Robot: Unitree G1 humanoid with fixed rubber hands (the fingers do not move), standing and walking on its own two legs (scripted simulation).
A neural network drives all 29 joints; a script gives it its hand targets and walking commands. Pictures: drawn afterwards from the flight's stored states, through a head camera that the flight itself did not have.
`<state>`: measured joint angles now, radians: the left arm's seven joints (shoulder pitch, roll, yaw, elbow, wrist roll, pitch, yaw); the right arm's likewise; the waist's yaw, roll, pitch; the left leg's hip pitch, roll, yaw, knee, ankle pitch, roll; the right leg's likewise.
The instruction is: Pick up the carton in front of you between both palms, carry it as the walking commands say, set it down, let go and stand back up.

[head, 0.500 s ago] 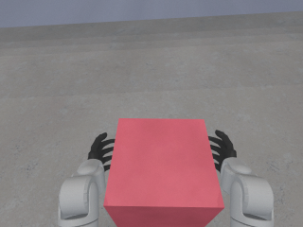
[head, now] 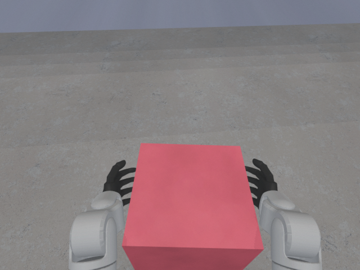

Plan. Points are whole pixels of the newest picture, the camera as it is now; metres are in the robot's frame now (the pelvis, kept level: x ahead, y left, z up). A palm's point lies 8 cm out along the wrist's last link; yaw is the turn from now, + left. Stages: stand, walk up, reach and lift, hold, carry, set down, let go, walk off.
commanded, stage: carry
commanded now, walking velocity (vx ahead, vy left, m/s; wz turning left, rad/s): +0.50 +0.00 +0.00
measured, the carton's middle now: (187, 215) +0.24 +0.00 -0.01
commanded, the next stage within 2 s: none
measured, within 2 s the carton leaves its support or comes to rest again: neither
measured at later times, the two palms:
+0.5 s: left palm (138, 99) +0.51 +0.13 +0.09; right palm (248, 98) +0.53 -0.17 +0.08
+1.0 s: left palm (132, 83) +0.58 +0.15 +0.08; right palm (235, 80) +0.59 -0.14 +0.09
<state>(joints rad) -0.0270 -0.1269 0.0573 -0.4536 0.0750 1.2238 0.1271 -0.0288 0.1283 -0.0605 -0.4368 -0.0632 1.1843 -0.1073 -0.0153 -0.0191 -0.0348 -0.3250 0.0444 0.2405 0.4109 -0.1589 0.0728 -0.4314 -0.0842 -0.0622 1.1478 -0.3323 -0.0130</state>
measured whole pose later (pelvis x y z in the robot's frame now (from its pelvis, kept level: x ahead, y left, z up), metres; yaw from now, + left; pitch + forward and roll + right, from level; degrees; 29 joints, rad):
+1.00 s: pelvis +0.34 -0.01 -0.01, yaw +3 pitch +4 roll +0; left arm -0.06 -0.13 0.06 -0.46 0.07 1.24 0.13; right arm -0.06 0.13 -0.07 -0.47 -0.07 1.22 -0.10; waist 0.00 0.01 -0.11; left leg -0.18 0.05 0.12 0.51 -0.39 -0.01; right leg -0.30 -0.06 -0.21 0.55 -0.31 -0.01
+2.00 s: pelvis +0.29 -0.01 -0.01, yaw +2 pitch +2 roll +0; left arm -0.20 -0.14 0.15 0.14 0.22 0.71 0.03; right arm -0.21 0.14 -0.17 0.13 -0.22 0.70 -0.02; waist 0.00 0.01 -0.06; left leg -0.23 0.04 0.13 0.51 -0.31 0.01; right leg -0.33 -0.07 -0.20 0.50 -0.20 -0.03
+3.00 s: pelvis +0.21 -0.02 -0.06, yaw +7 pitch +14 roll +0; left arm -0.67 -0.11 0.52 0.66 0.40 0.25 -0.05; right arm -0.66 0.20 -0.52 0.60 -0.40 0.26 -0.02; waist 0.01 0.01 0.13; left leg -0.82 -0.04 -0.06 0.92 -0.35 0.00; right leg -0.87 0.03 0.01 0.86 -0.24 -0.02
